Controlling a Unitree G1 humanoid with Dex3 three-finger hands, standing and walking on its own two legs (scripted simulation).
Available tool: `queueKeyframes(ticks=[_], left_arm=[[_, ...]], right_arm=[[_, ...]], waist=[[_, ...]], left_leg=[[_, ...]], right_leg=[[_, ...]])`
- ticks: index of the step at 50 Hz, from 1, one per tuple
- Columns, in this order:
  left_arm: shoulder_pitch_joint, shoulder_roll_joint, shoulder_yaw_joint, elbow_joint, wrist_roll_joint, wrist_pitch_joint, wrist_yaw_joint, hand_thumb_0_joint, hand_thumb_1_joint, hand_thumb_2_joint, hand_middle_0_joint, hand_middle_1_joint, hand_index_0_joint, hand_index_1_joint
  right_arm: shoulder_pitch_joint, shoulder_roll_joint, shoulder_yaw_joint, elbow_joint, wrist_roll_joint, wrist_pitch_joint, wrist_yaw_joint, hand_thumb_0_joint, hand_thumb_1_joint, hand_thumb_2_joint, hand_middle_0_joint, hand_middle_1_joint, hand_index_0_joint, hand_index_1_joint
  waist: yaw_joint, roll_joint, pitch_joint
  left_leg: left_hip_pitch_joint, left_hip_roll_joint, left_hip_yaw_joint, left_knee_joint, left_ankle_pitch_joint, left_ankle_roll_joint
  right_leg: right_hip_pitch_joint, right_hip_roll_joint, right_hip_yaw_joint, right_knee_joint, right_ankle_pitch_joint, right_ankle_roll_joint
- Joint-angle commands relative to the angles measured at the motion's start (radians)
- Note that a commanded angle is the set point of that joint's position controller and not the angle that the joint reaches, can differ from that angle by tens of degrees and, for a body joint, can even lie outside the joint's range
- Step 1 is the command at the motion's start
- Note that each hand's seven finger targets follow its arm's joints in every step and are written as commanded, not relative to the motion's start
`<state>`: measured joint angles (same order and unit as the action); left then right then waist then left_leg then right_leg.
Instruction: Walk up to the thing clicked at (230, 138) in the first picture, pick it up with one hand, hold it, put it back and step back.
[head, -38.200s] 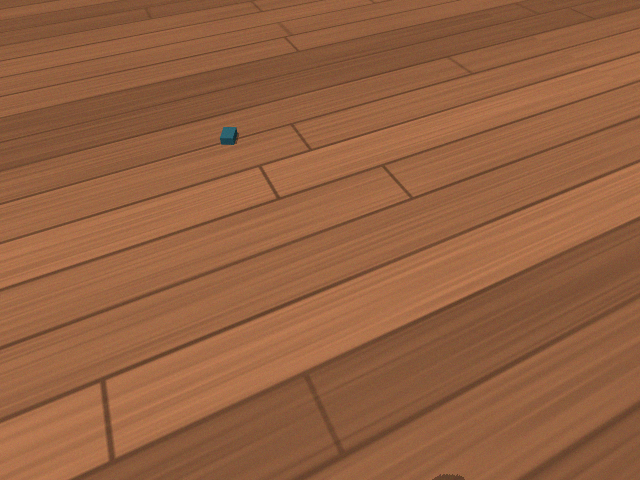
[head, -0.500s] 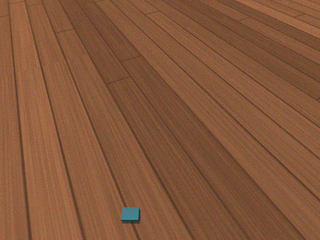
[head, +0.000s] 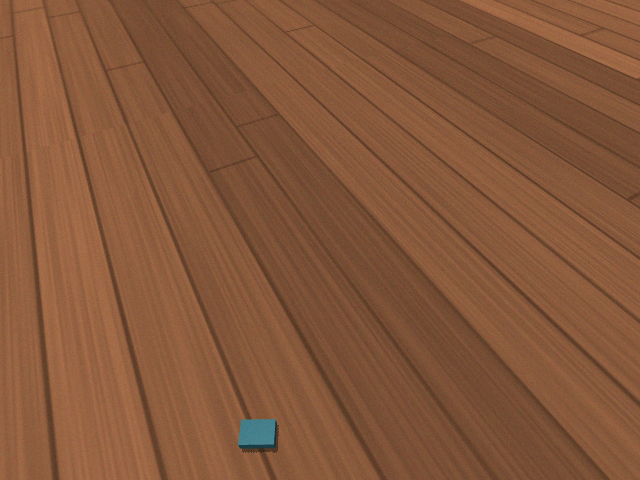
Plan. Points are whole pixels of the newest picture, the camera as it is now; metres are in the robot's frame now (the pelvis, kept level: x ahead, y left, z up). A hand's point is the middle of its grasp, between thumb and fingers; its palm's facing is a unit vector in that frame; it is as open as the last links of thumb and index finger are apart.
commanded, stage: stand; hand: left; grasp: from above
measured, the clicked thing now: (258, 433) +0.38 +0.21 -0.76
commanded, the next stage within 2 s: step back in 0.82 s
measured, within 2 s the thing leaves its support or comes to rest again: neither
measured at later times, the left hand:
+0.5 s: hand out of the picture +0.06 +0.25 -0.16, palm faces -0.01 -0.94 -0.33, open 7.4 cm
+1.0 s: hand out of the picture +0.08 +0.27 -0.16, palm faces -0.01 -0.93 -0.37, open 7.4 cm
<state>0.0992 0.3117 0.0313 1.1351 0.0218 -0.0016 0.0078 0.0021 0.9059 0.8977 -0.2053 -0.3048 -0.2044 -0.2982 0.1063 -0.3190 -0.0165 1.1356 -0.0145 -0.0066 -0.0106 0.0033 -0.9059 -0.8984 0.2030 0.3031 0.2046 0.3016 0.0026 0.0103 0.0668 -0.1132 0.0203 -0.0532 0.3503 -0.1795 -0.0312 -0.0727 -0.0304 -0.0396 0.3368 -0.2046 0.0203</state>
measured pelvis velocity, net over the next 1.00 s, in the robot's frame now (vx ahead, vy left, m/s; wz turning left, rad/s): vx -0.02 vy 0.01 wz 0.00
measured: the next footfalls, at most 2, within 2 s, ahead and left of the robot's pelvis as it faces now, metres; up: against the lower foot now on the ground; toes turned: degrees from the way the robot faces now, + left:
right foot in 1.50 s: -0.07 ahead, -0.07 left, +0.00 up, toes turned +0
left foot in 1.86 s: -0.18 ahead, +0.18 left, +0.00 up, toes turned -4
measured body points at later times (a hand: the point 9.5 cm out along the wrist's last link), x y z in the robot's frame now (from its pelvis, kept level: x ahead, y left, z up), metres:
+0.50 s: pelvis +0.00 +0.00 +0.00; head +0.00 +0.00 +0.45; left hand +0.06 +0.30 -0.14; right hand +0.06 -0.30 -0.14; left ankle +0.01 +0.14 -0.75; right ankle -0.01 -0.13 -0.75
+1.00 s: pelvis -0.02 +0.01 -0.01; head +0.03 +0.01 +0.44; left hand +0.08 +0.32 -0.14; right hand +0.07 -0.31 -0.14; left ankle -0.01 +0.13 -0.72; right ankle -0.01 -0.13 -0.75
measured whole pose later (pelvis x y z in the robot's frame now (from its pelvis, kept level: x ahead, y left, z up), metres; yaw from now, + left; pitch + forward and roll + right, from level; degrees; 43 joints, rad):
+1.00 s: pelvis -0.02 +0.01 -0.01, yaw +0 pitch -2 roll +0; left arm 0.06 0.35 0.06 1.02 0.01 0.02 0.00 0.00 0.90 0.90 -0.21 -0.30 -0.21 -0.30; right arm 0.06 -0.39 -0.05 1.02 0.01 0.04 0.01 0.00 -0.91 -0.90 0.20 0.30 0.20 0.30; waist -0.01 0.01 0.17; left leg -0.32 -0.03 -0.05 0.75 -0.38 0.03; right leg -0.21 -0.05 -0.03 0.49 -0.24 0.01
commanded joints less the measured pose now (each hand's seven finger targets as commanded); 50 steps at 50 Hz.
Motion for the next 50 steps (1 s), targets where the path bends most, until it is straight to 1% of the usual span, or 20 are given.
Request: queueKeyframes(ticks=[1,4,8,11,16,19,21,25,27,33,35,40,41,42,43,45,47,48,49,50], left_arm=[[-0.028,0.204,0.039,-0.052,-0.006,-0.021,0.014,0.000,0.899,0.900,-0.200,-0.300,-0.200,-0.300],[-0.026,0.209,0.039,-0.054,-0.006,-0.025,0.014,0.000,0.899,0.900,-0.200,-0.300,-0.200,-0.300],[-0.019,0.213,0.036,-0.051,-0.006,-0.025,0.013,0.000,0.899,0.900,-0.200,-0.300,-0.200,-0.300],[-0.022,0.217,0.035,-0.054,-0.006,-0.027,0.012,0.000,0.899,0.900,-0.200,-0.300,-0.200,-0.300],[-0.021,0.217,0.032,-0.050,-0.007,-0.023,0.008,0.000,0.900,0.900,-0.200,-0.300,-0.200,-0.300],[-0.010,0.216,0.031,-0.046,-0.006,-0.020,0.005,0.000,0.900,0.900,-0.200,-0.300,-0.200,-0.300],[-0.009,0.221,0.031,-0.047,-0.006,-0.023,0.007,0.000,0.900,0.900,-0.200,-0.300,-0.200,-0.300],[-0.008,0.218,0.029,-0.050,-0.007,-0.028,0.006,0.000,0.900,0.900,-0.200,-0.300,-0.200,-0.300],[-0.012,0.224,0.030,-0.052,-0.008,-0.027,0.007,0.000,0.900,0.900,-0.200,-0.300,-0.200,-0.300],[-0.004,0.226,0.028,-0.052,-0.009,-0.027,0.006,0.000,0.900,0.900,-0.200,-0.300,-0.200,-0.300],[-0.013,0.227,0.027,-0.055,-0.009,-0.028,0.007,0.000,0.900,0.900,-0.200,-0.300,-0.200,-0.300],[-0.009,0.230,0.027,-0.054,-0.013,-0.027,0.007,0.000,0.900,0.900,-0.200,-0.300,-0.200,-0.300],[-0.017,0.313,0.079,-0.076,-0.033,-0.017,0.010,0.000,0.900,0.900,-0.200,-0.300,-0.200,-0.300],[0.018,0.307,0.082,-0.083,-0.038,-0.015,0.016,0.000,0.900,0.900,-0.200,-0.300,-0.200,-0.300],[0.017,0.308,0.085,-0.095,-0.038,-0.012,0.018,0.000,0.900,0.900,-0.200,-0.300,-0.200,-0.300],[-0.015,0.324,0.095,-0.136,-0.033,-0.006,0.020,0.000,0.900,0.900,-0.200,-0.300,-0.200,-0.300],[-0.080,0.327,0.098,-0.196,-0.013,-0.002,0.021,0.000,0.900,0.900,-0.200,-0.300,-0.200,-0.300],[-0.095,0.330,0.100,-0.219,0.000,-0.001,0.021,0.000,0.900,0.900,-0.200,-0.300,-0.200,-0.300],[-0.120,0.332,0.101,-0.237,0.005,0.003,0.021,0.000,0.900,0.900,-0.200,-0.300,-0.200,-0.300],[-0.142,0.326,0.101,-0.254,0.005,0.006,0.021,0.000,0.900,0.900,-0.200,-0.300,-0.200,-0.300]], right_arm=[[-0.028,-0.198,-0.032,-0.056,-0.002,-0.021,-0.013,0.000,-0.900,-0.900,0.200,0.300,0.200,0.300],[-0.031,-0.199,-0.032,-0.058,-0.001,-0.022,-0.011,0.000,-0.900,-0.900,0.200,0.300,0.200,0.300],[-0.030,-0.199,-0.031,-0.053,-0.001,-0.020,-0.010,0.000,-0.900,-0.900,0.200,0.300,0.200,0.300],[-0.028,-0.201,-0.029,-0.054,-0.001,-0.020,-0.009,0.000,-0.900,-0.900,0.200,0.300,0.200,0.300],[-0.022,-0.209,-0.028,-0.046,-0.001,-0.019,-0.007,0.000,-0.900,-0.900,0.200,0.300,0.200,0.300],[-0.021,-0.218,-0.030,-0.044,-0.002,-0.019,-0.007,0.000,-0.900,-0.900,0.200,0.300,0.200,0.300],[-0.021,-0.209,-0.029,-0.046,-0.001,-0.018,-0.005,0.000,-0.900,-0.900,0.200,0.300,0.200,0.300],[-0.023,-0.218,-0.029,-0.048,0.000,-0.021,-0.004,0.000,-0.900,-0.900,0.200,0.300,0.200,0.300],[-0.014,-0.215,-0.027,-0.048,0.000,-0.020,-0.004,0.000,-0.900,-0.900,0.200,0.300,0.200,0.300],[-0.017,-0.216,-0.024,-0.048,0.001,-0.022,-0.004,0.000,-0.900,-0.900,0.200,0.300,0.200,0.300],[-0.017,-0.218,-0.024,-0.050,0.000,-0.022,-0.005,0.000,-0.900,-0.900,0.200,0.300,0.200,0.300],[-0.012,-0.220,-0.023,-0.047,0.001,-0.021,-0.006,0.000,-0.900,-0.900,0.200,0.300,0.200,0.300],[-0.052,-0.272,-0.045,-0.084,0.013,-0.004,0.001,0.000,-0.900,-0.900,0.200,0.300,0.200,0.300],[-0.050,-0.250,-0.043,-0.103,0.020,0.002,0.001,0.000,-0.900,-0.900,0.200,0.300,0.200,0.300],[-0.042,-0.239,-0.045,-0.116,0.025,0.007,0.002,0.000,-0.900,-0.900,0.200,0.300,0.200,0.300],[-0.009,-0.230,-0.052,-0.134,0.027,0.021,0.002,0.000,-0.900,-0.900,0.200,0.300,0.200,0.300],[0.020,-0.239,-0.069,-0.159,0.021,0.040,0.009,0.000,-0.900,-0.900,0.200,0.300,0.200,0.300],[0.042,-0.241,-0.072,-0.168,0.014,0.049,0.014,0.000,-0.900,-0.900,0.200,0.300,0.200,0.300],[0.077,-0.238,-0.073,-0.176,0.016,0.053,0.018,0.000,-0.900,-0.900,0.200,0.300,0.200,0.300],[0.084,-0.242,-0.076,-0.187,0.020,0.052,0.022,0.000,-0.900,-0.900,0.200,0.300,0.200,0.300]], waist=[[0.002,0.004,-0.072],[0.003,-0.005,-0.090],[0.004,-0.015,-0.073],[0.001,-0.013,-0.085],[-0.001,0.001,-0.055],[0.000,0.023,-0.043],[0.002,-0.015,-0.050],[0.000,-0.001,-0.069],[-0.003,-0.001,-0.066],[0.002,-0.014,-0.067],[-0.001,-0.012,-0.084],[0.000,-0.010,-0.095],[-0.002,-0.019,0.015],[0.001,-0.030,-0.022],[-0.004,-0.054,-0.039],[-0.016,-0.099,-0.074],[-0.028,-0.186,-0.104],[-0.030,-0.189,-0.109],[-0.050,-0.202,-0.103],[-0.053,-0.205,-0.101]], left_leg=[[-0.016,0.090,-0.054,-0.054,0.137,0.044],[0.001,0.095,-0.054,-0.045,0.185,0.045],[-0.010,0.093,-0.057,-0.056,0.159,0.043],[0.006,0.095,-0.055,-0.049,0.178,0.044],[-0.032,0.092,-0.062,-0.078,0.076,0.040],[-0.044,0.094,-0.068,-0.088,0.019,0.044],[-0.040,0.092,-0.068,-0.080,0.065,0.045],[-0.021,0.094,-0.065,-0.068,0.101,0.047],[-0.031,0.092,-0.063,-0.073,0.076,0.046],[-0.016,0.096,-0.065,-0.066,0.133,0.044],[-0.003,0.100,-0.061,-0.055,0.176,0.044],[-0.008,0.097,-0.056,-0.058,0.185,0.041],[-0.095,0.072,-0.057,0.068,0.352,0.068],[-0.080,0.061,-0.028,0.132,0.390,0.071],[-0.085,0.036,-0.002,0.187,0.358,0.070],[-0.114,-0.021,0.032,0.314,0.217,0.059],[-0.141,-0.072,0.019,0.509,-0.250,0.073],[-0.145,-0.057,-0.006,0.572,-0.330,0.080],[-0.140,-0.034,-0.021,0.551,-0.342,0.087],[-0.141,-0.031,-0.027,0.529,-0.326,0.094]], right_leg=[[0.007,-0.097,0.073,-0.063,0.100,-0.030],[0.015,-0.101,0.075,-0.057,0.142,-0.031],[0.003,-0.096,0.068,-0.062,0.110,-0.030],[0.001,-0.101,0.077,-0.061,0.135,-0.030],[-0.013,-0.093,0.074,-0.070,0.032,-0.033],[-0.024,-0.093,0.076,-0.065,0.012,-0.035],[-0.019,-0.094,0.075,-0.069,0.020,-0.034],[-0.014,-0.099,0.081,-0.068,0.059,-0.034],[-0.017,-0.099,0.081,-0.068,0.043,-0.034],[-0.020,-0.099,0.076,-0.063,0.079,-0.035],[-0.009,-0.103,0.077,-0.055,0.119,-0.035],[0.005,-0.102,0.074,-0.048,0.138,-0.035],[-0.052,-0.099,0.091,0.031,0.340,-0.048],[-0.044,-0.109,0.087,0.048,0.433,-0.066],[-0.034,-0.126,0.094,0.050,0.489,-0.087],[-0.054,-0.210,0.161,0.039,0.510,-0.170],[-0.108,-0.311,0.240,0.024,0.479,-0.250],[-0.153,-0.333,0.245,0.047,0.459,-0.275],[-0.186,-0.336,0.229,0.067,0.432,-0.268],[-0.186,-0.306,0.199,0.101,0.432,-0.247]])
